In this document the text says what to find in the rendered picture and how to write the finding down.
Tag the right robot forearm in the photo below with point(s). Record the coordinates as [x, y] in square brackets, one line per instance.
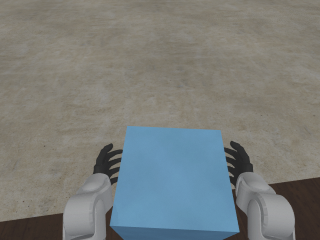
[269, 215]

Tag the robot left hand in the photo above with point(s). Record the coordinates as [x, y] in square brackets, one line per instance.
[103, 164]

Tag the robot right hand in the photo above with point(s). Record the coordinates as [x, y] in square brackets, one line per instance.
[241, 164]

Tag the carton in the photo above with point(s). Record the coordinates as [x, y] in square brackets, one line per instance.
[173, 184]

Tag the left robot forearm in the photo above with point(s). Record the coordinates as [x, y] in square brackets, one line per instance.
[84, 215]

